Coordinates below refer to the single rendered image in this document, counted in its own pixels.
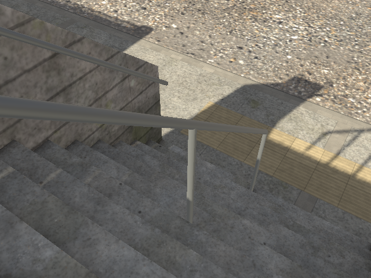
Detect stairs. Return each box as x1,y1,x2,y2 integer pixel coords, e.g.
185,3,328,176
0,140,371,278

